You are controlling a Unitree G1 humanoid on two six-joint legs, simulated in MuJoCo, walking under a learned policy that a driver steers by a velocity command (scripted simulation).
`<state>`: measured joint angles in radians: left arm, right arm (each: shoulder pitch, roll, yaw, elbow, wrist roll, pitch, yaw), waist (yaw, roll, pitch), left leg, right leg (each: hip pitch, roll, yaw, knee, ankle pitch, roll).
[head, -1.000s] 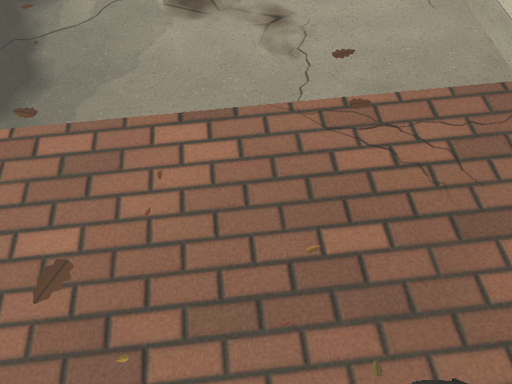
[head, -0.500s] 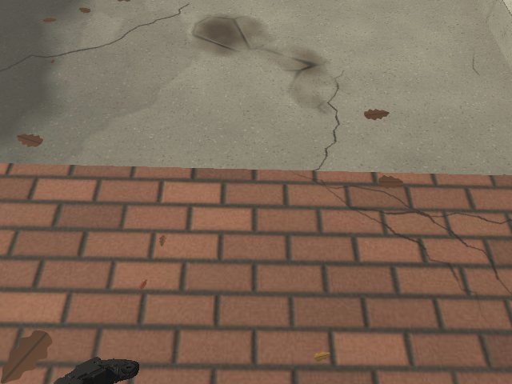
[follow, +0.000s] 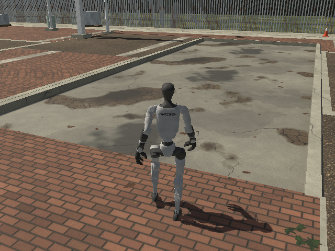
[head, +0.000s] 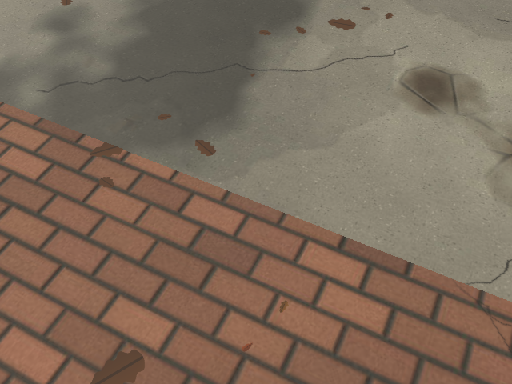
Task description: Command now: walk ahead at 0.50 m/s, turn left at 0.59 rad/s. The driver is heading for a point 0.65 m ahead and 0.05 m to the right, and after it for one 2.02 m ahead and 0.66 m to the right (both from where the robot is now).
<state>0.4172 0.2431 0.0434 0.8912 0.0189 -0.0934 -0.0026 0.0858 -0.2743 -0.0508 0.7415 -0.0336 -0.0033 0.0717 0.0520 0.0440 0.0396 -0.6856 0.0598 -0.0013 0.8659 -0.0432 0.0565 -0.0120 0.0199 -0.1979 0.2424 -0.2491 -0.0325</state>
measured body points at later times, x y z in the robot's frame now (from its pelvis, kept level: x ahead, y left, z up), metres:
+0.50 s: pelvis +0.26 +0.07 +0.00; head +0.28 +0.09 +0.45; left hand +0.33 +0.34 -0.13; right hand +0.32 -0.19 -0.13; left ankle +0.19 +0.10 -0.74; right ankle +0.42 -0.07 -0.67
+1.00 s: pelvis +0.51 +0.05 +0.00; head +0.56 +0.04 +0.44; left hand +0.60 +0.33 -0.12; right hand +0.63 -0.22 -0.12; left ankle +0.61 +0.22 -0.66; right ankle +0.52 +0.01 -0.74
